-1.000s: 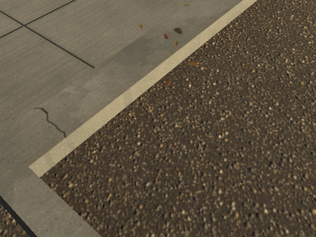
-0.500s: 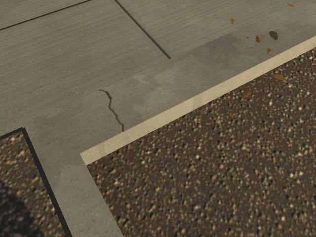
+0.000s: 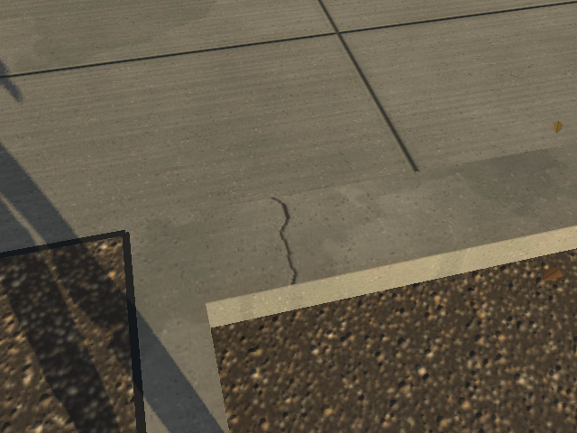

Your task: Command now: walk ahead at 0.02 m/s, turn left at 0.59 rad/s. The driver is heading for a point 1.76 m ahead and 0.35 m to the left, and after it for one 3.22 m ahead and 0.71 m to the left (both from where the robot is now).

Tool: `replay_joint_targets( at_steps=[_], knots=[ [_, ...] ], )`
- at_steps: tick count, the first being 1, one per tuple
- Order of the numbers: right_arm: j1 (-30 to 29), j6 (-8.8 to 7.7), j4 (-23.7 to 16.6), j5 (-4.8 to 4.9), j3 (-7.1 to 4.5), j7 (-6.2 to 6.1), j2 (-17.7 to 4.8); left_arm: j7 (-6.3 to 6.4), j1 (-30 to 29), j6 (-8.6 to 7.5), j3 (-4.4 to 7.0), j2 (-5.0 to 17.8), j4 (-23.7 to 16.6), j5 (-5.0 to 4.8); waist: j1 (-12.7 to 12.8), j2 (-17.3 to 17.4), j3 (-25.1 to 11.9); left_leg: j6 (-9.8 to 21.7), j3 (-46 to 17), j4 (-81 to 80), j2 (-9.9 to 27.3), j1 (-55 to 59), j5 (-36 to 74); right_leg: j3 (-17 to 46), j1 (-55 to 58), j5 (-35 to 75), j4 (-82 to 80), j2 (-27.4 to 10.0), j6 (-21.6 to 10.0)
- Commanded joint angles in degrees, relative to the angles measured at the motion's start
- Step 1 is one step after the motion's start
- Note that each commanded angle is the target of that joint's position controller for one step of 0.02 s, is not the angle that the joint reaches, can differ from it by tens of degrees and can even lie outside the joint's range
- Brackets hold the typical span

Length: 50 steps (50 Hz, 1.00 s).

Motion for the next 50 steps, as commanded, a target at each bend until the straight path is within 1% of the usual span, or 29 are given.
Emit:
replay_joint_targets(
  at_steps=[1,2,3,4,5,6,7,8,9,10,11,13,16,19,23,26,30,31,32,33,34,35,36,37,38,39,41,45,50],
  knots=[
    [3.7,0.07,-1.1,0.4,-2.13,-0.73,-4.9,-0.66,0.6,-0.32,1.42,2.2,-2.3,-0.42,-1.6,7.8,-4.4,9.4,-13.9,-3.0,7.4,5.1,13.7,-1.8,8.8,16.3,-19.2,-3.6,-0.9],
    [4.0,-0.2,-0.4,0.38,-1.85,-0.35,-3.9,-0.75,4.6,-0.29,1.58,1.0,-0.5,-0.45,-0.7,5.1,-4.1,7.3,-10.3,3.1,4.8,-0.5,9.0,-5.2,16.9,24.8,-24.4,-4.2,-0.6],
    [5.5,-0.73,0.6,0.3,-1.35,0.57,-1.9,-0.45,9.2,-0.05,1.92,0.9,1.3,0.33,0.5,-1.4,-3.5,3.9,-3.7,16.3,0.4,-12.3,-4.5,-6.0,27.7,28.4,-21.8,-7.1,-1.2],
    [6.7,-1.45,0.3,0.44,-1.11,1.29,0.0,-0.6,14.2,-0.45,2.24,4.0,2.3,1.63,3.0,-9.6,-4.7,1.0,3.7,41.4,-5.2,-26.7,-20.6,-1.9,37.1,52.1,-6.6,-16.9,-5.6],
    [10.5,-2.98,-0.1,0.2,-1.01,2.15,0.6,-0.39,16.4,-0.8,2.06,4.9,2.9,1.69,0.8,-10.5,-7.7,-0.4,5.4,58.4,-2.4,-32.0,-24.1,0.0,37.5,62.9,-2.6,-23.2,-9.3],
    [10.9,-3.96,0.0,0.04,-1.53,2.41,-1.2,-0.32,14.4,-0.85,2.4,5.6,3.0,1.42,-0.9,-9.0,-7.0,-1.7,6.7,68.1,0.1,-36.0,-21.9,0.2,35.5,58.4,-2.6,-24.2,-12.1],
    [9.3,-3.79,-0.4,-0.18,-1.94,1.99,-2.9,0.22,11.0,-0.57,2.86,6.9,2.2,1.78,-1.7,-7.1,-5.5,-3.1,8.1,75.4,3.0,-37.9,-18.2,0.0,31.4,45.9,-3.9,-24.3,-13.7],
    [3.8,-2.76,-4.0,1.58,-1.66,1.42,-3.4,1.75,6.1,0.15,3.98,11.2,0.9,2.26,-2.4,-13.1,-2.0,-4.5,9.3,77.8,7.6,-37.9,-13.1,7.2,22.2,22.7,-11.0,-28.5,-18.5],
    [1.4,-1.03,-2.6,1.44,-2.56,0.86,-6.3,3.27,1.8,0.73,1.81,4.7,-1.5,2.69,-1.1,-5.0,1.7,-5.7,8.7,79.8,7.9,-33.9,-8.2,4.1,14.8,8.1,-14.9,-23.9,-18.2],
    [-0.4,0.33,-2.9,0.44,-2.98,0.76,-6.7,4.25,1.5,1.0,0.61,2.3,-2.1,2.78,-0.1,-2.4,4.5,-5.9,10.1,80.6,6.7,-28.3,-5.2,1.6,8.2,3.2,-16.7,-20.1,-16.3],
    [-0.8,1.19,-3.7,0.1,-2.75,0.72,-5.5,4.73,1.9,1.17,-0.05,2.2,-2.4,2.27,0.0,-2.3,5.6,-6.2,11.0,78.9,6.3,-25.7,-3.9,-1.4,5.9,1.2,-17.1,-17.0,-14.9],
    [-2.1,1.15,-5.4,-0.26,-1.69,1.01,-2.7,5.61,7.2,1.46,0.06,3.0,-1.1,1.54,1.7,-4.0,4.8,-6.0,11.1,75.2,6.2,-27.1,-2.2,-4.6,10.0,0.2,-16.2,-14.6,-14.4],
    [-3.6,0.62,-6.9,0.24,-0.09,1.81,0.2,6.55,13.2,1.5,0.36,3.0,-0.1,0.76,3.5,-5.8,1.7,-6.2,10.8,68.2,8.0,-32.8,-6.7,-3.7,21.0,0.9,-15.5,-17.0,-16.6],
    [-6.0,0.38,-7.8,-0.08,1.12,2.06,2.3,6.89,16.5,1.48,0.92,3.9,0.2,1.03,4.7,-5.3,0.0,-6.4,11.2,63.1,10.1,-36.0,-10.5,-1.7,26.8,4.9,-15.9,-21.2,-18.6],
    [-8.6,0.01,-8.7,-0.2,2.48,2.2,4.4,6.34,15.4,1.61,1.9,6.2,-0.4,1.37,3.7,-4.7,-0.6,-5.7,13.4,55.0,13.9,-33.9,-12.2,-5.4,25.2,9.8,-16.9,-22.7,-18.7],
    [-12.7,-1.0,-9.9,-0.11,3.92,3.08,6.3,5.87,13.8,2.18,2.52,8.0,-0.5,1.26,3.6,-5.6,-1.4,-2.9,16.5,40.4,16.4,-24.7,-13.9,-9.8,19.3,9.4,-18.7,-21.6,-17.9],
    [-9.3,-2.45,-7.7,0.36,3.62,3.61,4.2,4.26,14.3,2.55,3.24,9.8,0.3,-0.12,2.0,-9.8,-3.5,1.3,21.9,20.7,13.4,-4.4,-15.9,-14.1,11.6,12.8,-20.7,-20.9,-18.5],
    [-6.8,-2.62,-6.7,0.14,3.23,3.68,3.6,3.84,15.2,2.68,3.08,9.0,1.2,-0.49,0.0,-9.0,-4.0,2.8,21.6,12.2,12.2,0.9,-10.1,-15.6,11.6,17.8,-18.8,-20.1,-17.1],
    [-3.3,-2.54,-5.5,0.08,2.25,3.64,1.2,3.7,17.9,2.37,2.6,7.4,2.0,-0.22,-0.8,-7.8,-6.7,5.1,18.9,5.9,10.4,7.3,-6.4,-17.2,11.9,26.1,-14.2,-18.2,-14.9],
    [-2.7,-2.31,-6.5,-0.04,0.35,3.23,-6.0,3.94,17.5,1.77,2.04,5.7,-0.9,1.36,0.4,6.5,-9.1,11.7,-0.8,3.3,18.9,12.9,12.6,-21.4,2.7,23.8,-1.1,-12.0,-8.7],
    [5.8,-1.65,-5.6,-2.13,-0.18,2.62,-7.4,3.46,7.7,1.62,2.26,7.4,-4.5,2.51,-6.9,20.3,-13.7,22.0,-22.0,-13.5,29.1,16.4,15.6,-17.6,-10.3,-24.2,12.6,-3.2,-4.8],
    [5.0,-3.34,-4.9,-3.2,-0.94,3.9,-9.7,2.52,1.7,1.83,3.42,9.0,-5.4,-0.28,-7.8,13.7,-12.6,25.1,-26.4,-21.4,32.8,13.5,13.7,-6.6,-14.8,-39.8,30.9,0.4,-3.2],
    [1.3,-4.95,-4.2,-2.19,-0.86,5.06,-9.1,2.13,3.6,2.16,2.52,5.1,-4.6,-1.66,-4.8,12.8,-9.1,22.7,-21.0,-21.0,30.4,9.8,12.4,-3.1,-17.3,-37.3,38.6,0.7,-2.9],
    [-3.3,-5.31,-3.8,-1.05,-0.41,5.78,-6.4,2.53,7.3,2.66,1.97,3.2,-3.3,-1.21,-1.3,14.6,-4.7,19.0,-15.6,-21.2,28.2,6.3,9.8,-4.2,-18.2,-34.0,39.9,-0.3,-2.3],
    [-6.8,-5.03,-3.2,-0.14,0.19,5.98,-3.2,3.36,9.6,3.17,2.43,4.4,-2.4,-0.36,1.1,14.6,-1.1,15.2,-11.3,-20.6,26.4,2.5,6.5,-4.8,-17.4,-29.9,40.2,-1.3,-1.5],
    [-8.6,-4.82,-2.3,-0.19,0.88,6.02,-0.3,4.04,10.8,3.51,2.66,5.1,-1.7,0.29,2.5,13.6,-0.4,13.2,-8.1,-19.5,24.8,-1.6,5.2,-6.1,-14.0,-25.5,43.0,-0.5,-0.9],
    [-8.6,-5.02,-0.6,-0.62,1.41,5.61,2.1,4.27,13.1,3.73,2.55,4.0,-0.9,0.38,3.9,9.8,-1.5,12.2,-3.9,-17.8,23.4,-3.9,4.7,-7.5,-9.9,-17.0,46.6,1.3,-1.0],
    [-3.2,-5.67,3.0,-0.66,1.18,3.04,2.2,4.09,9.8,2.28,1.3,1.4,-3.1,0.1,2.3,7.9,-3.5,14.1,-1.4,-15.8,22.9,3.4,9.2,-4.1,-11.0,-10.3,40.0,2.5,-0.9],
    [-0.8,-4.63,5.3,-0.48,0.1,1.1,0.7,2.52,6.3,2.19,0.17,-0.9,-5.3,-0.55,0.7,8.1,-5.3,15.5,-1.2,-13.4,21.7,6.7,2.9,-5.6,-4.6,-15.5,15.9,-0.8,1.4]
  ],
)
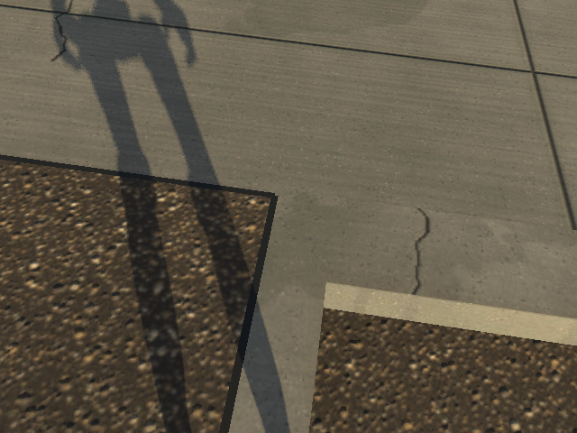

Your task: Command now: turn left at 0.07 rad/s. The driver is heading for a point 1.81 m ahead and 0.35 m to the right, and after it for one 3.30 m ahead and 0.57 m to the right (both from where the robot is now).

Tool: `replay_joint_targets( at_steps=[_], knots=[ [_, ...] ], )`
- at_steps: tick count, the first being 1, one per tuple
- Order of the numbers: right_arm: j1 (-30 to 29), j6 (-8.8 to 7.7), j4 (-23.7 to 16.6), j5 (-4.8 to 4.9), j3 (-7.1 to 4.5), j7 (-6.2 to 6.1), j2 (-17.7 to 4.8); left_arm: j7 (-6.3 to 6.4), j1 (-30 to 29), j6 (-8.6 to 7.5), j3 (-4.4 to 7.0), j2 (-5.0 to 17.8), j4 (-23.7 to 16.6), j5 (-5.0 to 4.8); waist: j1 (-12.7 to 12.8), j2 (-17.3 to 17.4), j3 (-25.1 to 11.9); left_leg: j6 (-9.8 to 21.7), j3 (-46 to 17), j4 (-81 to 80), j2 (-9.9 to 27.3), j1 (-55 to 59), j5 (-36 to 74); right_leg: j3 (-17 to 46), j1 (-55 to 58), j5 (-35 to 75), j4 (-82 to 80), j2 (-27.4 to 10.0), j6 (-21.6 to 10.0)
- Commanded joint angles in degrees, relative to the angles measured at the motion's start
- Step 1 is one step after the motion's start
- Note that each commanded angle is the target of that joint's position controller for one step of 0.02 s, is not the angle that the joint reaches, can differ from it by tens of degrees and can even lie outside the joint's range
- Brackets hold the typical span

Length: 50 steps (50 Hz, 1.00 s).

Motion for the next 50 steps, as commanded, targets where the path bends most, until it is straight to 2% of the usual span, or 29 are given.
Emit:
replay_joint_targets(
  at_steps=[1,5,7,8,9,10,11,12,13,15,16,20,22,24,25,26,27,28,29,30,31,32,33,35,39,40,43,48,50],
  knots=[
    [-2.2,0.1,-2.7,0.11,-2.18,-1.51,-6.6,-1.25,0.0,-0.38,0.12,1.2,-3.4,-0.61,-0.2,8.2,-4.6,11.5,-17.7,-14.1,8.8,5.3,1.6,-0.6,4.5,-2.4,-16.7,-3.2,0.4],
    [-0.2,1.58,-0.2,0.5,-2.58,-3.1,-6.5,-3.32,2.2,0.5,0.38,-0.3,-0.4,-1.34,-1.7,6.8,-1.0,10.2,-16.0,-7.6,6.3,-2.4,-3.0,-6.4,17.4,11.9,-40.3,-3.4,-2.2],
    [1.5,1.81,1.4,-0.24,-1.72,-2.74,-4.0,-3.84,7.8,1.1,0.26,-1.7,2.8,-0.45,-1.0,5.6,-0.8,7.4,-12.4,-0.1,4.4,-7.3,0.6,-10.7,26.7,17.2,-46.7,-2.6,-3.7],
    [0.8,1.58,1.6,-0.87,-0.92,-2.21,-1.3,-4.08,12.3,0.9,0.19,-1.6,4.8,0.72,0.1,3.4,-1.6,4.8,-10.4,9.2,2.3,-12.0,-1.4,-8.4,31.2,20.1,-43.6,-5.0,-5.3],
    [-0.7,0.91,1.4,-1.26,-0.04,-1.12,2.3,-4.3,15.7,0.01,0.06,0.3,6.3,2.04,1.2,-8.1,-3.5,-0.3,-4.9,30.3,-2.0,-22.4,-16.3,0.0,37.6,45.0,-34.7,-13.1,-9.6],
    [3.3,-0.01,2.2,-0.18,-0.05,0.04,1.0,-4.86,13.5,-0.84,-0.22,0.9,6.3,1.89,-1.1,-11.9,-4.8,-3.8,-3.0,42.8,-2.2,-25.6,-27.4,1.7,35.8,54.0,-30.8,-19.9,-14.9],
    [5.4,-0.71,1.0,1.26,0.2,0.54,-0.1,-4.96,10.4,-1.24,1.35,5.6,7.1,1.29,-3.5,-13.6,-5.7,-5.6,-3.1,42.1,1.4,-23.2,-23.6,9.9,27.9,32.1,-37.8,-26.4,-21.7],
    [1.1,-0.5,0.6,2.17,-0.23,0.2,-2.0,-4.05,6.2,-1.28,2.04,6.5,7.1,0.55,-3.6,-12.7,1.1,-6.3,-3.5,39.2,4.0,-22.4,-16.5,13.5,20.5,8.3,-44.2,-27.3,-23.3],
    [-6.2,0.44,0.9,2.04,-1.27,-0.89,-4.7,-2.97,4.1,-1.19,1.34,3.6,6.6,0.92,-0.8,-7.7,6.7,-5.9,-2.6,40.3,4.0,-23.6,-14.0,14.6,15.7,-8.1,-49.3,-25.6,-22.2],
    [-9.3,1.44,1.3,1.32,-1.53,-1.54,-4.8,-1.03,3.4,-1.44,0.83,3.8,6.7,0.44,-0.2,-6.2,10.5,-5.3,-1.2,40.0,4.4,-25.8,-14.3,16.6,14.9,-24.3,-53.4,-23.9,-19.9],
    [-9.4,1.23,1.7,1.17,-1.29,-1.4,-4.0,-0.28,6.8,-1.56,1.2,4.4,7.8,-0.08,0.8,-6.6,10.6,-4.6,-0.3,40.4,4.4,-28.4,-14.3,16.4,17.7,-25.3,-54.0,-22.7,-18.6],
    [-10.0,-1.24,2.4,2.13,0.45,1.14,0.5,1.71,16.9,-1.1,1.02,2.0,11.3,0.4,2.4,-5.7,5.7,-0.8,1.4,33.7,4.9,-29.6,-18.8,12.2,24.1,-20.1,-52.4,-20.7,-16.6],
    [-8.8,-2.08,2.8,1.53,0.98,2.55,1.1,1.56,15.5,-0.96,1.31,2.8,10.9,0.04,0.8,-5.9,2.9,0.7,4.7,24.3,3.1,-16.2,-21.7,7.6,16.7,-16.6,-54.0,-19.7,-16.1],
    [-1.5,-2.71,6.0,1.2,-0.1,3.15,-0.8,0.51,11.4,-1.42,0.93,2.9,9.3,-0.58,-4.2,-4.6,1.2,2.8,9.6,13.3,-2.1,4.7,-17.3,1.9,5.4,-10.0,-50.6,-15.9,-15.2],
    [3.8,-2.79,7.4,0.7,-1.35,3.17,-3.9,0.16,9.6,-2.49,0.35,2.3,8.3,-0.51,-6.9,-4.7,-0.9,4.1,5.9,9.3,-3.2,11.9,-17.4,-0.7,2.9,4.0,-42.9,-13.8,-13.8],
    [8.5,-3.19,8.1,0.04,-3.39,2.77,-10.6,0.22,5.4,-3.47,-0.29,0.0,6.1,-0.88,-9.3,8.9,-0.3,10.6,-17.2,-6.0,6.5,12.9,-29.3,-10.0,-3.8,13.6,-22.7,-6.0,-7.9],
    [22.3,-4.28,9.8,-0.89,-4.88,2.28,-16.7,-0.13,-1.4,-5.14,0.79,2.1,3.7,-0.59,-16.4,19.8,-4.5,19.1,-52.6,-32.1,15.2,25.4,-35.0,-1.5,-15.7,-8.2,-0.5,1.1,-5.7],
    [18.5,-6.57,9.7,-1.22,-4.31,2.59,-16.6,-0.91,-1.2,-7.45,1.62,1.9,3.2,-1.85,-11.9,15.0,-2.4,19.4,-65.6,-38.7,21.4,28.1,-27.9,11.7,-24.4,-11.4,13.8,2.6,-6.9],
    [13.0,-7.45,9.1,-0.02,-3.81,3.28,-14.8,-1.53,0.0,-8.2,1.04,-0.2,3.7,-2.45,-7.8,12.7,1.9,17.5,-59.5,-36.7,21.3,24.5,-22.2,11.4,-27.4,-9.8,18.3,0.6,-7.8],
    [8.6,-7.51,9.6,0.65,-3.34,3.88,-12.0,-1.64,-0.8,-8.4,0.81,-0.5,3.3,-1.82,-5.0,9.0,5.8,15.3,-50.8,-32.9,20.8,18.8,-17.1,7.9,-27.6,-8.0,20.5,-2.0,-8.4],
    [6.0,-7.36,10.5,0.21,-2.41,4.41,-8.8,-1.3,-0.8,-7.92,1.57,0.8,3.2,-1.24,-2.4,5.0,7.6,11.9,-40.5,-29.0,19.1,11.9,-9.3,4.9,-24.0,-4.8,20.4,-4.1,-8.7],
    [5.0,-6.99,11.5,-0.66,-1.41,4.89,-4.8,-1.41,1.4,-7.0,1.97,0.7,3.6,-1.48,-0.2,5.6,6.6,9.1,-30.8,-28.6,15.9,7.4,-6.4,3.8,-18.9,-1.1,19.5,-5.1,-8.8],
    [5.1,-6.84,12.5,-0.59,-1.2,4.9,-3.4,-1.77,3.6,-6.25,2.06,0.4,4.1,-1.76,1.2,7.1,5.9,7.8,-24.5,-30.0,13.4,6.9,-3.5,2.9,-16.4,1.7,17.9,-5.6,-8.8],
    [6.9,-6.95,14.1,0.11,-1.48,4.21,-4.3,-1.99,2.5,-5.85,1.93,0.0,3.6,-1.4,1.6,5.5,6.2,7.3,-17.2,-32.6,11.5,11.2,6.9,2.3,-17.5,6.3,14.1,-5.4,-9.0],
    [13.1,-7.0,16.0,0.35,-2.2,2.11,-5.8,-2.51,-7.6,-6.12,2.41,1.1,0.2,-0.76,-1.2,2.1,3.8,4.2,-5.7,-36.9,9.1,27.1,23.0,1.7,-20.4,15.6,-2.3,-3.0,-8.2],
    [14.2,-7.1,15.8,0.5,-2.45,1.52,-6.8,-2.9,-8.9,-6.28,2.4,0.4,-1.1,-1.07,-1.2,4.2,3.9,3.6,-4.4,-36.4,10.2,28.6,28.2,2.4,-19.8,18.0,-6.3,-2.7,-7.8],
    [16.2,-6.96,14.9,0.4,-2.78,0.59,-7.7,-4.21,-13.4,-6.29,2.56,-0.1,-3.6,-1.13,-2.3,4.2,3.6,1.6,0.5,-36.9,9.9,33.8,31.8,-0.4,-18.7,22.2,-12.5,-1.8,-7.5],
    [17.5,-6.21,12.5,0.84,-3.87,-0.26,-9.5,-7.15,-20.2,-7.18,2.2,-0.3,-8.5,-1.37,-3.7,5.7,7.4,-0.6,4.8,-34.1,11.8,37.3,37.0,-3.5,-19.0,25.2,-21.5,-2.4,-9.6],
    [16.1,-5.33,10.5,1.0,-4.5,-0.68,-11.1,-8.57,-20.5,-7.96,2.28,0.4,-9.1,-1.3,-3.3,5.6,6.9,-2.2,8.1,-30.1,10.9,36.6,46.1,-6.9,-12.3,28.1,-27.0,-1.0,-10.4]
  ],
)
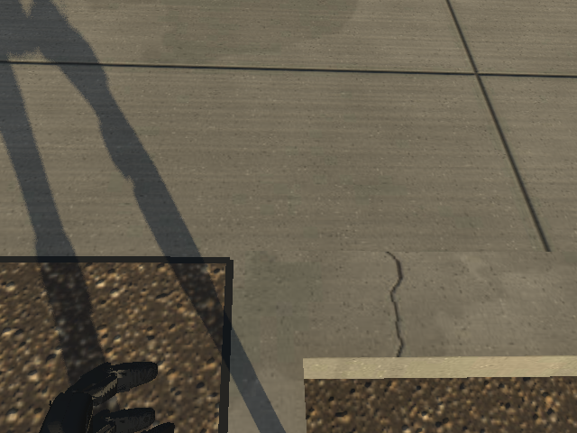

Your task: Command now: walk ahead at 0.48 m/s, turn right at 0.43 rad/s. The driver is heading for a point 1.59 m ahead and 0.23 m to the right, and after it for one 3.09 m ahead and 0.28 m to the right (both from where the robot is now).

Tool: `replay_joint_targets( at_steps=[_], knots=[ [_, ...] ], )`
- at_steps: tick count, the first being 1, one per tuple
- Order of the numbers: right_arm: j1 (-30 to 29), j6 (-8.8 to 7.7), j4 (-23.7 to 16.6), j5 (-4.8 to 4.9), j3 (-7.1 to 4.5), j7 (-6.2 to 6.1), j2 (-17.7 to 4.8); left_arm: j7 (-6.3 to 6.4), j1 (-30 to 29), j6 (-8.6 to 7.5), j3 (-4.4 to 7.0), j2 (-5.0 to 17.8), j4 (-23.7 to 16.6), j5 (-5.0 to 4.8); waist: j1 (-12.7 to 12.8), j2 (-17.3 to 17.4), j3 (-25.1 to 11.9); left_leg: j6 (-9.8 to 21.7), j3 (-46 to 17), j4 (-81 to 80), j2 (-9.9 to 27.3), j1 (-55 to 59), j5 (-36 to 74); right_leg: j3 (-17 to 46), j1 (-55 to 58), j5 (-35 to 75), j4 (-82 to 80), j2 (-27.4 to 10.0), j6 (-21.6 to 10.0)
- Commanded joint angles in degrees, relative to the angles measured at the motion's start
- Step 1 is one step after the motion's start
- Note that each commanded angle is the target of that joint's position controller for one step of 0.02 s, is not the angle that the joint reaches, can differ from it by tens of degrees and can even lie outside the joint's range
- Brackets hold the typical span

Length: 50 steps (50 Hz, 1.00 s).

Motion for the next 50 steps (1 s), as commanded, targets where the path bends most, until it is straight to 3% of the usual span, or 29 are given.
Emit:
replay_joint_targets(
  at_steps=[1,4,5,6,7,8,9,10,11,12,14,15,16,18,20,22,23,24,25,26,27,28,29,32,39,41,44,47,50],
  knots=[
    [0.2,0.76,-4.8,0.44,-2.53,-0.9,-9.6,-2.3,-7.5,-1.83,0.2,2.5,-6.0,0.14,0.4,7.0,3.3,-0.7,-0.7,3.2,11.5,-2.7,60.3,-5.0,5.6,4.4,-6.3,2.0,-1.1],
    [2.5,2.09,-6.9,0.94,-2.72,-0.72,-10.1,-2.25,1.7,-1.31,1.88,5.4,-2.0,0.61,2.5,5.6,-1.3,-1.2,-2.0,22.3,11.5,-3.1,74.3,-7.9,19.3,3.9,-8.4,3.7,-2.5],
    [0.6,1.89,-7.7,1.04,-2.34,-0.43,-10.3,-1.66,9.5,-0.74,2.71,5.9,0.9,0.47,6.8,4.9,-2.0,-1.0,-2.6,33.3,11.1,-7.6,73.2,-7.2,27.4,8.4,-13.2,1.7,-3.6],
    [-6.8,1.06,-9.4,1.93,-2.26,0.09,-11.2,-0.61,22.1,-0.22,3.52,6.4,5.4,1.32,15.6,-0.2,-2.4,-2.6,0.0,57.9,5.6,-18.7,58.4,-5.7,41.7,23.5,-27.0,-2.0,-6.9],
    [-13.8,-0.05,-12.1,0.12,-1.91,0.88,-8.1,0.93,31.1,0.35,3.41,8.4,9.9,2.39,19.5,-14.8,-0.2,-3.8,0.0,86.8,-2.8,-41.5,-4.2,0.8,57.5,30.8,-30.8,-8.1,-11.6],
    [-13.3,-1.55,-17.3,-0.06,0.93,1.79,-1.1,2.24,31.7,-0.35,2.26,12.3,10.1,6.37,14.5,-22.1,-9.8,-2.6,-7.3,104.8,-1.7,-62.3,-21.9,8.4,76.1,70.7,-0.8,-16.9,-16.1],
    [-8.7,-2.7,-16.8,2.44,1.86,3.36,-4.4,2.71,36.1,-0.42,1.58,10.3,11.4,6.84,15.1,-9.4,-24.9,-3.5,-19.1,109.5,-1.7,-73.1,-15.8,20.0,89.5,61.3,2.7,-24.8,-25.0],
    [-9.3,-3.1,-17.0,0.82,1.8,4.31,-7.2,2.87,35.6,0.79,1.99,10.1,12.4,3.59,14.1,3.9,-28.6,-2.3,-15.9,106.1,2.3,-76.7,-10.1,21.1,86.4,35.3,-4.2,-22.4,-23.3],
    [-9.7,-3.13,-18.8,0.35,2.14,4.36,-5.9,3.17,31.0,1.66,1.94,11.4,12.3,0.87,9.8,7.4,-24.9,-2.7,-13.7,103.6,3.9,-79.3,-5.2,22.8,76.8,13.7,-8.8,-20.6,-22.2],
    [-8.4,-2.43,-20.6,0.44,2.86,4.02,-3.8,4.15,23.8,2.58,1.84,13.8,11.8,0.0,3.7,5.4,-19.1,-4.0,-13.8,102.3,5.3,-77.8,-1.0,29.0,60.6,-4.9,-15.4,-23.1,-21.3],
    [-15.5,-0.01,-24.5,0.43,4.22,3.18,-2.5,4.35,11.5,1.56,-0.97,9.5,10.1,0.08,-2.4,2.3,-1.2,-5.6,-15.3,101.0,9.2,-75.5,-3.5,29.9,27.2,-19.2,-24.2,-24.1,-17.4],
    [-19.5,0.4,-27.1,0.02,4.72,2.46,-3.0,4.15,6.1,0.46,-1.93,8.6,9.1,0.11,-4.6,3.2,4.6,-5.3,-15.0,89.4,10.9,-70.5,-2.7,24.2,12.5,-21.2,-27.0,-19.7,-13.9],
    [-21.7,0.28,-29.2,-1.22,4.92,1.61,-3.6,4.42,3.5,-0.11,-1.87,9.5,8.6,0.55,-5.7,3.6,5.9,-5.2,-13.1,75.6,11.0,-63.4,2.0,17.7,4.0,-20.0,-28.2,-13.2,-10.6],
    [-22.3,-0.39,-29.7,-4.2,5.45,0.79,-1.9,4.82,8.5,-0.37,-0.3,11.6,9.8,0.43,-3.3,2.9,-2.0,-3.6,-7.6,56.4,8.3,-37.7,12.3,8.4,-1.2,-12.2,-30.8,-6.5,-6.6],
    [-19.1,-0.66,-28.5,-2.69,4.79,0.36,-2.1,4.69,17.3,0.95,0.4,12.5,13.4,-0.83,-2.5,-4.7,-7.2,-1.9,-2.9,50.0,3.7,-33.2,8.9,6.7,13.7,8.6,-23.4,-7.2,-6.8],
    [-10.9,-0.85,-26.0,-0.71,2.89,1.29,-6.2,4.88,20.5,2.08,-0.25,10.6,13.8,-0.88,-5.6,-7.6,-11.4,1.4,-0.8,39.9,-1.5,-30.6,10.2,7.3,29.1,43.5,-8.7,-8.1,-6.0],
    [-5.7,-0.78,-24.1,-1.15,1.23,2.2,-11.3,5.48,20.1,1.86,-0.24,9.8,13.0,-0.3,-6.7,-1.4,-13.0,4.3,-11.5,33.2,1.2,-27.8,16.3,7.2,30.1,40.1,4.6,-6.3,-4.7],
    [0.2,0.21,-21.9,-2.45,-1.16,2.59,-19.5,5.37,21.0,1.41,-0.92,4.8,9.8,-0.5,-6.4,26.7,-16.7,13.0,-44.6,5.3,14.5,-17.6,7.4,5.4,14.7,-3.8,29.3,3.3,-0.2],
    [0.1,-0.01,-21.2,-2.02,-0.5,2.58,-15.9,3.85,24.4,0.68,-1.08,3.7,11.4,1.01,-3.9,25.8,-18.6,19.0,-74.8,-8.3,22.2,-11.4,-8.5,15.5,3.5,-33.3,45.6,9.3,1.3],
    [-6.4,-0.17,-21.0,0.29,0.6,3.21,-11.3,3.25,20.4,0.59,-0.66,4.6,9.9,0.46,-0.7,14.9,-6.5,16.2,-71.0,-7.6,22.3,-17.8,-21.2,14.2,-5.7,-34.3,51.6,6.1,0.6],
    [-8.6,0.15,-18.9,0.69,0.85,3.91,-9.4,3.27,14.3,0.85,-1.45,3.4,6.8,0.01,0.6,9.0,0.1,13.8,-62.7,-6.6,21.0,-25.7,-26.9,8.8,-7.9,-32.7,53.5,2.8,-0.4],
    [-11.5,-0.01,-16.9,0.03,1.0,4.35,-8.0,3.67,11.2,1.03,-1.61,2.7,4.8,-0.23,3.4,4.1,5.0,11.3,-52.3,-4.1,19.3,-34.2,-20.0,6.0,-7.3,-29.8,51.3,-0.3,-1.4],
    [-13.2,-0.29,-15.4,-1.19,1.14,4.39,-6.0,4.08,11.1,1.65,-1.1,3.9,4.5,-0.03,5.4,3.3,4.1,8.1,-41.0,-2.2,15.9,-38.9,-10.1,5.6,-2.4,-27.4,46.5,-2.5,-1.6],
    [-12.3,-0.93,-11.8,-0.57,0.5,4.01,-4.5,4.35,13.7,2.0,-0.91,3.7,5.7,0.64,6.8,6.0,0.1,7.5,-25.1,-4.1,11.2,-33.4,8.4,5.2,1.2,-18.8,38.7,-2.6,0.0],
    [2.5,-0.2,-5.6,-0.09,-0.61,2.43,-6.4,4.06,1.1,0.31,-1.8,2.4,0.9,0.93,2.1,5.0,0.2,9.1,-21.3,-12.2,14.1,-4.6,22.4,2.3,-18.9,-18.0,29.5,-5.1,2.5],
    [2.9,0.61,-4.7,-0.12,-0.41,2.09,-6.3,3.74,-1.9,-0.2,-1.66,2.9,-0.7,0.56,1.6,6.1,1.4,7.9,-18.2,-13.5,13.3,-4.3,26.5,0.9,-16.7,-12.7,20.9,-5.3,3.9],
    [0.9,0.94,-5.5,0.37,0.04,1.71,-7.7,2.68,-6.7,-1.41,-3.23,-0.8,-1.7,-0.04,-1.1,7.8,3.1,8.3,-11.7,-18.4,10.6,-12.4,30.9,-5.8,-0.3,-5.4,2.4,-3.2,4.8],
    [2.0,0.88,-3.7,0.49,-0.57,1.89,-10.8,1.95,-7.7,-2.22,-2.56,1.3,-3.0,0.08,-1.2,9.5,4.1,8.1,-11.1,-16.7,12.9,-4.9,38.4,-5.5,1.8,-6.0,-4.7,-2.4,2.9],
    [1.2,1.83,-2.7,0.58,-1.02,2.29,-12.4,1.33,-4.1,-2.79,-1.38,4.1,-3.3,0.77,1.8,11.5,1.4,6.5,-11.2,-7.4,15.0,2.6,64.4,-7.0,7.1,-12.8,-8.4,0.1,-1.0]
  ],
)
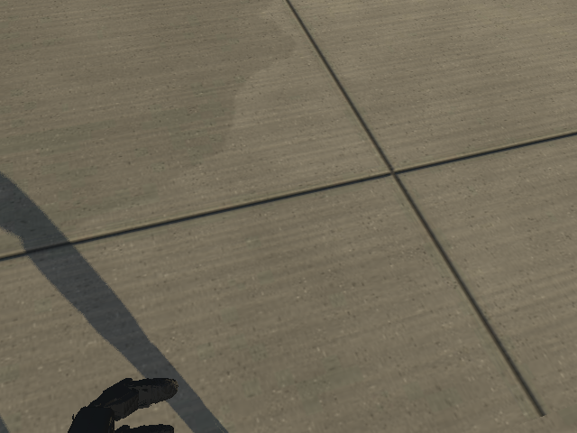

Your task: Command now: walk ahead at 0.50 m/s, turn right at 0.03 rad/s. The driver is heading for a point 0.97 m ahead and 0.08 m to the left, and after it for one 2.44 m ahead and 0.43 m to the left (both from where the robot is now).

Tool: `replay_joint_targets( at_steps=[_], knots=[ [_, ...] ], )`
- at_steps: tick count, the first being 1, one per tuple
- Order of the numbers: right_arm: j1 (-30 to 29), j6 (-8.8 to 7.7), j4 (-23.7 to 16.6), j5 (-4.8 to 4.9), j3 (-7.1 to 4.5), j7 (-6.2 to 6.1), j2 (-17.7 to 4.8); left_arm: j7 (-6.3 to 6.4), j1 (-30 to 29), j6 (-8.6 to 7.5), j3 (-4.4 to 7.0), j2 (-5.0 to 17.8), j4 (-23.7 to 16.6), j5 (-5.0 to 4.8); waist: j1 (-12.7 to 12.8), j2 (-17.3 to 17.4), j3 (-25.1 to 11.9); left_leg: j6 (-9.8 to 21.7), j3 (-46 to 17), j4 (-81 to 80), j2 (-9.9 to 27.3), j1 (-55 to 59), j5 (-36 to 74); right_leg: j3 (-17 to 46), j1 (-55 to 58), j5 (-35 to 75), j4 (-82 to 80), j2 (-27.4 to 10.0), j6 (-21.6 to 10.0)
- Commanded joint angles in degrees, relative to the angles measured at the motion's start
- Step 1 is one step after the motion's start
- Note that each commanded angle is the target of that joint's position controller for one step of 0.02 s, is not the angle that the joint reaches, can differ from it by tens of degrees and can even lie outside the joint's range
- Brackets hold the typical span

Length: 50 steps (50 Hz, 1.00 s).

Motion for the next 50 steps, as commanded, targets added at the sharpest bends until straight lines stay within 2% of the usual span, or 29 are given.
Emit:
replay_joint_targets(
  at_steps=[1,2,3,4,5,6,7,8,10,11,14,16,18,24,27,28,29,30,31,32,33,34,35,36,38,40,43,46,50],
  knots=[
    [-0.4,0.44,-1.0,0.02,-2.86,-0.08,-12.3,-0.3,0.6,-1.49,2.7,7.0,-4.6,0.51,6.4,12.4,-0.8,6.9,-4.7,10.5,12.9,2.5,62.0,-3.1,8.4,-5.1,-4.7,4.1,-4.0],
    [-2.9,0.65,-1.4,-0.24,-2.91,0.05,-12.7,0.04,10.2,-1.33,3.94,9.4,-1.7,0.51,11.4,11.5,-5.6,5.7,-3.1,21.0,11.0,-1.0,64.7,-2.8,20.6,-1.7,-7.7,4.4,-6.0],
    [-5.2,0.31,-3.5,-1.05,-2.59,0.31,-12.3,0.99,22.6,-0.81,4.89,12.6,1.1,0.96,16.5,8.5,-14.0,4.9,-3.7,37.0,9.0,-17.6,48.6,6.3,43.7,0.1,-2.5,-4.0,-8.4],
    [4.5,-0.94,-4.7,-2.24,0.31,1.66,-1.9,1.36,24.5,-0.79,5.71,18.7,1.5,1.71,9.1,-11.4,-23.3,1.9,-5.8,59.6,-2.2,-42.9,-5.1,32.5,67.4,-1.5,-1.1,-20.7,-18.3],
    [3.5,-2.81,-3.3,0.23,-0.61,2.53,-6.9,1.66,26.3,-0.81,4.88,13.0,1.9,1.85,12.7,-11.1,-29.2,2.1,-15.8,70.2,-4.0,-49.9,-10.5,47.9,66.1,-13.2,-12.3,-23.6,-21.6],
    [-5.8,-3.47,-6.0,2.07,-2.05,2.73,-10.9,2.07,21.9,-0.74,4.15,10.3,2.1,1.71,12.7,-7.3,-17.7,2.6,-14.2,72.2,-0.2,-54.1,-5.9,37.5,57.5,-13.6,-14.5,-20.0,-17.7],
    [-11.9,-3.74,-8.2,1.54,-1.79,2.52,-10.5,2.16,17.0,-0.72,3.43,8.7,1.9,1.1,10.7,-1.1,-11.5,2.6,-11.8,70.0,2.8,-53.0,0.2,29.3,46.7,-9.8,-16.2,-17.9,-15.4],
    [-13.4,-3.46,-8.4,0.42,-1.83,2.36,-9.8,1.81,14.1,-0.97,2.64,6.7,1.8,1.28,8.1,1.9,-7.7,2.3,-10.8,67.5,4.6,-50.5,4.1,24.3,38.2,-5.2,-18.4,-15.6,-14.4],
    [-10.4,-2.0,-8.1,-0.04,-2.06,2.56,-8.4,1.21,11.8,-1.68,1.97,4.7,2.6,1.91,4.0,-0.6,-5.2,2.0,-11.3,63.4,7.2,-44.6,7.8,18.0,28.7,-2.9,-22.1,-11.9,-13.2],
    [-10.2,-1.34,-8.1,0.2,-1.98,2.44,-7.7,1.03,12.0,-1.81,2.01,5.2,3.2,1.8,3.5,-1.3,-4.0,1.5,-10.6,62.0,7.3,-44.8,8.0,16.1,26.8,-2.1,-23.4,-11.3,-13.2],
    [-15.9,0.04,-10.4,-0.6,-1.76,1.86,-6.7,1.35,14.0,-2.33,2.32,7.8,5.5,1.6,3.5,-0.9,0.3,-0.5,-9.2,54.5,8.1,-48.8,12.7,10.8,21.9,3.1,-25.3,-10.5,-12.6],
    [-20.4,-0.12,-11.9,-1.07,-1.55,1.97,-6.3,2.02,16.1,-2.08,2.39,8.8,6.4,1.43,4.7,-0.7,0.8,-0.8,-8.0,45.4,7.8,-49.3,20.5,8.0,22.1,4.4,-25.4,-8.8,-11.1],
    [-25.1,-0.55,-12.9,-0.86,-1.28,2.41,-5.6,2.42,17.7,-1.83,2.42,9.8,6.8,1.14,6.5,-0.7,1.0,-0.5,-6.5,35.2,6.4,-46.4,26.8,6.0,22.7,4.1,-25.7,-7.6,-9.5],
    [-35.4,-1.33,-16.2,0.31,-1.08,4.31,-6.2,2.81,24.1,-0.29,2.88,11.9,9.8,0.03,10.3,-1.0,3.1,0.5,-6.0,20.0,4.3,-48.7,26.1,7.9,37.3,-1.1,-23.1,-12.4,-8.3],
    [-33.5,-1.76,-16.2,0.03,-1.63,5.18,-7.8,3.3,23.6,0.78,3.5,13.1,10.2,0.09,8.6,-2.5,1.7,2.4,-5.4,16.2,2.6,-43.9,20.2,8.4,42.1,5.6,-18.6,-13.9,-6.7],
    [-30.2,-1.83,-15.4,-0.02,-2.26,5.09,-9.2,3.49,22.7,1.08,3.69,13.6,10.0,0.3,6.6,-3.4,-0.3,3.3,-4.3,15.4,1.1,-38.6,18.5,7.7,42.2,13.7,-14.7,-13.3,-5.9],
    [-22.8,-1.82,-13.1,-0.2,-3.44,4.71,-11.3,3.61,21.8,1.49,3.6,13.4,9.8,0.66,2.8,-3.3,-4.7,4.7,-2.6,14.4,-0.9,-28.8,18.5,5.7,41.1,21.5,-6.1,-10.7,-4.7],
    [-12.9,-1.82,-10.6,-0.73,-4.66,4.11,-14.6,3.9,21.7,1.55,2.93,11.8,8.6,1.38,-0.8,-1.6,-12.4,7.2,-6.6,18.6,3.4,-11.9,23.0,3.7,32.3,16.8,7.0,-8.1,-2.9],
    [-6.0,-1.67,-9.8,-2.14,-5.91,3.76,-20.1,3.45,28.0,0.67,1.06,5.7,7.1,1.34,0.0,11.2,-22.1,16.4,-31.0,18.0,17.9,13.2,17.8,1.1,7.6,-4.8,30.7,0.7,1.9],
    [-4.4,-1.47,-9.2,-1.09,-5.21,3.84,-16.9,3.3,28.3,-0.46,0.66,5.3,8.0,0.99,-0.4,16.6,-27.2,19.3,-47.9,8.7,22.1,16.9,12.1,8.8,-1.5,-34.7,41.7,4.6,2.5],
    [-8.2,-1.45,-9.7,-0.44,-4.23,3.56,-13.8,2.97,23.1,-1.24,2.17,10.8,6.6,-0.39,-0.5,11.9,-18.8,16.1,-41.1,7.3,20.0,10.1,7.4,11.4,-6.9,-32.5,46.6,1.3,1.7],
    [-12.4,-1.32,-10.3,-0.44,-3.69,3.22,-12.2,3.03,18.5,-1.56,2.19,11.2,5.0,-0.91,0.9,8.0,-12.3,14.2,-32.7,6.3,18.1,0.8,9.7,9.3,-7.3,-27.0,45.1,-1.9,1.2],
    [-15.4,-1.43,-10.2,-0.73,-3.25,3.21,-10.6,3.42,15.8,-1.61,2.22,10.8,4.2,-0.12,2.6,5.1,-7.9,13.5,-27.3,4.3,15.8,-7.1,14.1,8.0,-5.8,-22.8,41.6,-4.1,1.2],
    [-16.8,-1.77,-10.2,-1.13,-2.73,3.29,-9.0,3.74,15.9,-1.14,2.59,10.6,4.1,0.38,4.5,6.2,-5.8,12.9,-23.4,2.4,13.8,-12.4,17.7,8.0,-2.8,-20.3,38.6,-6.0,1.3],
    [-17.2,-2.36,-9.4,-1.37,-2.69,3.48,-8.5,3.91,18.4,0.05,2.5,8.8,4.6,0.46,6.4,7.0,-4.9,13.4,-20.1,-0.6,12.0,-17.2,20.5,7.6,0.6,-18.3,36.2,-6.8,1.8],
    [-16.5,-2.65,-8.4,-1.15,-3.15,3.32,-10.2,4.01,17.1,0.65,2.38,8.0,4.0,0.69,7.0,6.0,-3.0,14.1,-16.9,-2.3,11.8,-19.0,24.5,6.9,-1.0,-16.1,32.4,-7.3,2.9],
    [-14.4,-2.23,-7.1,-1.02,-3.57,2.66,-11.7,3.96,11.6,0.64,2.19,7.4,2.6,1.21,5.7,4.7,-1.1,13.5,-13.2,-3.4,10.8,-18.1,27.9,6.4,-3.9,-8.1,22.4,-7.7,4.0],
    [-12.3,-1.72,-6.1,-0.46,-3.67,2.21,-12.6,3.43,5.7,0.17,1.76,6.4,1.4,0.93,3.4,4.9,0.0,11.7,-10.2,-4.0,9.6,-16.8,26.0,5.0,-2.0,-0.6,11.1,-6.3,3.7],
    [-8.8,-0.91,-4.1,0.14,-3.96,2.16,-13.9,2.48,-1.1,-0.29,1.62,6.7,-0.8,0.36,0.6,4.9,1.9,11.4,-10.5,-2.5,11.5,-11.6,22.4,3.9,-1.7,0.2,2.7,-4.7,3.3]
  ],
)
Velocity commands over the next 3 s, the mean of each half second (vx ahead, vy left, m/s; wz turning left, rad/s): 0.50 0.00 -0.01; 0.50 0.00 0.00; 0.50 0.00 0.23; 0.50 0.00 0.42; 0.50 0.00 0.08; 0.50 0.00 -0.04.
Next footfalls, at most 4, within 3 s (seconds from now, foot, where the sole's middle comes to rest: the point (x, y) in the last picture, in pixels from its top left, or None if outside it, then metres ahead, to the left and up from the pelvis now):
0.06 right None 0.22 -0.11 -0.77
0.60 left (205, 407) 0.54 0.13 -0.77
1.14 right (299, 297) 0.81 -0.11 -0.77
1.70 left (194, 223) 1.07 0.16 -0.77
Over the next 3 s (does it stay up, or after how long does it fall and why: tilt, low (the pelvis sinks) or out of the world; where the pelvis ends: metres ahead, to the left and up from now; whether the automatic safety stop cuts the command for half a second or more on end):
stays up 1.60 0.30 0.01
